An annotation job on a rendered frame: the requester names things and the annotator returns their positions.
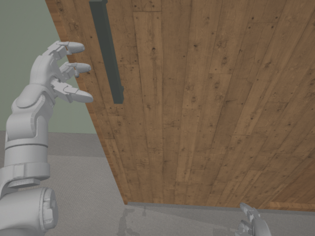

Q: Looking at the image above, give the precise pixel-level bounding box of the robot left upper arm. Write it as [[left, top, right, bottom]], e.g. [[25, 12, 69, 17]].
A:
[[0, 187, 59, 236]]

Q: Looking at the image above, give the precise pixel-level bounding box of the right robot hand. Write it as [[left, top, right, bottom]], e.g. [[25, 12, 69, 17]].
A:
[[235, 203, 272, 236]]

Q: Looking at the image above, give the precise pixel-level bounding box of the left robot hand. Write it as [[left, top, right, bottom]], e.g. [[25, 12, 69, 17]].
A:
[[29, 41, 94, 103]]

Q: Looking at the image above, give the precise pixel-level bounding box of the wardrobe door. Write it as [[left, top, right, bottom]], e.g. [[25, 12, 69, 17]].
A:
[[271, 158, 315, 204], [55, 0, 315, 209]]

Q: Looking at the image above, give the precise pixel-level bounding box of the left robot forearm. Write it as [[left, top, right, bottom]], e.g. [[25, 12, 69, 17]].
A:
[[0, 84, 56, 200]]

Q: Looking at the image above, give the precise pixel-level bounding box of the handle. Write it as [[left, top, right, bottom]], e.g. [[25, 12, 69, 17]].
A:
[[89, 0, 124, 104]]

